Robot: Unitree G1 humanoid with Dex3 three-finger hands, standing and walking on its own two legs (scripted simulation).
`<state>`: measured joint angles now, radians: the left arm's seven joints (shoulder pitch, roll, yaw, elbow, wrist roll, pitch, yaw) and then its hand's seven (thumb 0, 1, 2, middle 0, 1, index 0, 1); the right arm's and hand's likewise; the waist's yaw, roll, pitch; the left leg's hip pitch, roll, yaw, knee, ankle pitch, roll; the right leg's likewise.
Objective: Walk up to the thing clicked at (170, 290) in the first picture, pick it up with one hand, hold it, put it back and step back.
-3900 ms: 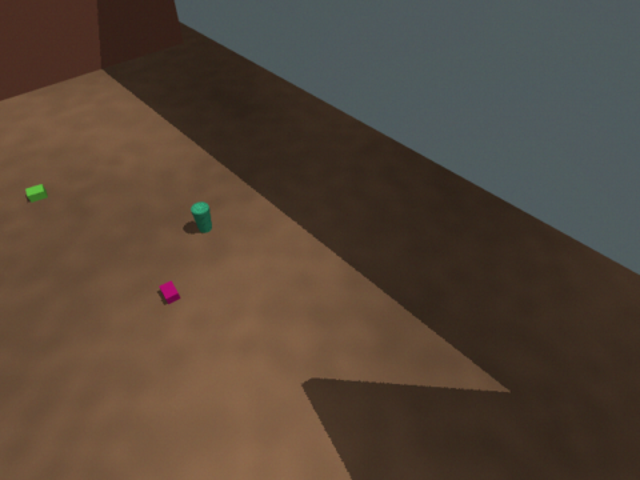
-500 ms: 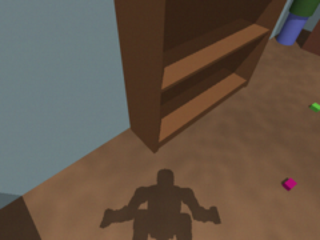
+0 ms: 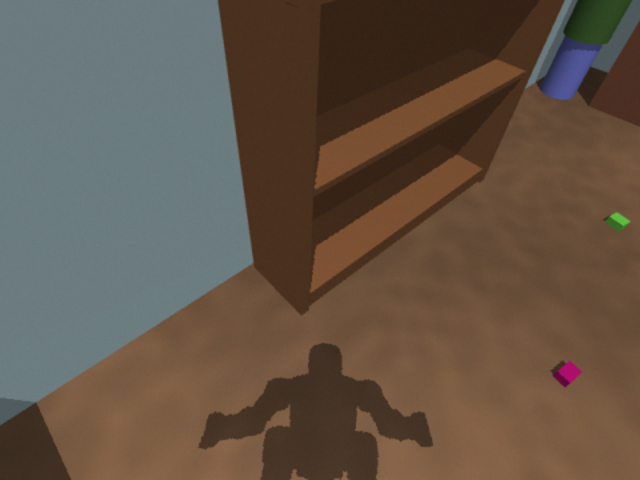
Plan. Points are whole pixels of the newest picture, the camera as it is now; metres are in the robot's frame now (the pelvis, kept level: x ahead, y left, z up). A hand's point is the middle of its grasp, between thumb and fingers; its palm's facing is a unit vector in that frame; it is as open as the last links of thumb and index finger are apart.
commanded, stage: stand
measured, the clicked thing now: (567, 373) +0.61 -0.82 -0.76
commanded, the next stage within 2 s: none
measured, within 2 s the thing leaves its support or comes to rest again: neither
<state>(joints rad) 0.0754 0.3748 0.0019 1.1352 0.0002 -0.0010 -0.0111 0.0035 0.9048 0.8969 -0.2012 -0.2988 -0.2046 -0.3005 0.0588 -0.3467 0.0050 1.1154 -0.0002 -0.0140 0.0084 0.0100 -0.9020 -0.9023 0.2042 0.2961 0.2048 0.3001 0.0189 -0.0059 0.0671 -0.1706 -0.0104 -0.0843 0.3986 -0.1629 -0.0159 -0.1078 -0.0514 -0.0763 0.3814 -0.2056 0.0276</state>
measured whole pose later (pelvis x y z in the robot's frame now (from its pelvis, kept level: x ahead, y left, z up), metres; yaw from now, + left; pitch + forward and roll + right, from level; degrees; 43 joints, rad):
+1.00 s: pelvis +0.01 -0.01 +0.00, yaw -1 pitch -3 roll +0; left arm 0.10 0.36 0.00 1.13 0.00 0.00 -0.01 0.00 0.90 0.90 -0.20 -0.30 -0.21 -0.30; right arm 0.08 -0.35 0.01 1.15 0.00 -0.01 0.01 0.01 -0.90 -0.90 0.20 0.30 0.20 0.30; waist 0.01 0.00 0.05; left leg -0.13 0.01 -0.07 0.33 -0.15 -0.03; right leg -0.09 -0.03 -0.06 0.33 -0.19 0.01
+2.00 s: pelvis +0.02 -0.01 +0.00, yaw -2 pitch -2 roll +0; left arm 0.12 0.36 0.00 1.12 0.01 0.00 -0.01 0.00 0.90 0.90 -0.20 -0.30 -0.21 -0.30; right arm 0.11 -0.35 0.01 1.14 -0.01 0.00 0.01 0.01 -0.90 -0.90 0.20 0.30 0.20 0.30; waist 0.01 0.00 0.05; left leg -0.13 0.01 -0.05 0.33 -0.16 -0.03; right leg -0.09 -0.03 -0.05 0.33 -0.20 0.02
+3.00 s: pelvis +0.03 -0.06 -0.02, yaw +36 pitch -3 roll +2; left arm 0.18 0.41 0.06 0.79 0.01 0.07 -0.04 0.01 0.91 0.90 -0.20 -0.30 -0.20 -0.30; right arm 0.23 -0.38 -0.07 0.72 -0.03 0.03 0.03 0.01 -0.90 -0.90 0.20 0.30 0.20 0.30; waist 0.01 -0.09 0.16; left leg -0.32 -0.06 -0.02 0.61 -0.23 0.04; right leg -0.36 -0.08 -0.05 1.07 -0.56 0.01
